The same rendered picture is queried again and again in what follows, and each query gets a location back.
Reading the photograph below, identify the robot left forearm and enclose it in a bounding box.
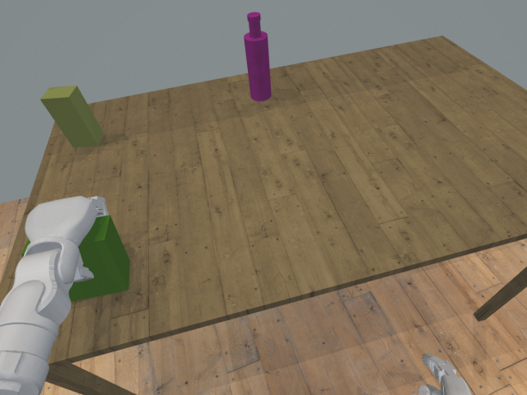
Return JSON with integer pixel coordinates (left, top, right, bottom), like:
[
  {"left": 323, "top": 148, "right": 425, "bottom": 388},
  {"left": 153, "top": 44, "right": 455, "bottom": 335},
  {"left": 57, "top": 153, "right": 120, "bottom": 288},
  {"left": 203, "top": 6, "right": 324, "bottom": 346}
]
[{"left": 0, "top": 236, "right": 80, "bottom": 395}]

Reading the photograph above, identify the table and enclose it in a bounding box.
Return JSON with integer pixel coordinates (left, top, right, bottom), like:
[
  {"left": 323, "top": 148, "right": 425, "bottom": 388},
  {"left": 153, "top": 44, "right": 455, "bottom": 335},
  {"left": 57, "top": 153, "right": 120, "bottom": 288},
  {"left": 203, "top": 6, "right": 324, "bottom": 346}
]
[{"left": 0, "top": 35, "right": 527, "bottom": 395}]

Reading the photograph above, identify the right robot hand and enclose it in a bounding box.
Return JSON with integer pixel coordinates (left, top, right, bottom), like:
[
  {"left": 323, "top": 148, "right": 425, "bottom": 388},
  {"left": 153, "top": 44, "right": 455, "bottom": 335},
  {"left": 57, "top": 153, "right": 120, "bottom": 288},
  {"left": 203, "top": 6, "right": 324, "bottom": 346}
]
[{"left": 413, "top": 353, "right": 472, "bottom": 395}]

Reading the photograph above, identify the left robot hand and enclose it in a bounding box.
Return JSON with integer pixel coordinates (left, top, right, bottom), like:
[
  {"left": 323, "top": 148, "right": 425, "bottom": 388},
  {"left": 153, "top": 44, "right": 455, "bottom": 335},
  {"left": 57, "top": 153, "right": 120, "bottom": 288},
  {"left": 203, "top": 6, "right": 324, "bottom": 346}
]
[{"left": 25, "top": 196, "right": 109, "bottom": 282}]

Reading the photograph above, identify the sponge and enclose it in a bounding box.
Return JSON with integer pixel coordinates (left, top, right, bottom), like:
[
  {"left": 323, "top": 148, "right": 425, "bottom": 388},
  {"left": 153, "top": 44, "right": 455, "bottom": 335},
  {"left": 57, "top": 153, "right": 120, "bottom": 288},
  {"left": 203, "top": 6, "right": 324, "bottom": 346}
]
[{"left": 21, "top": 215, "right": 130, "bottom": 302}]

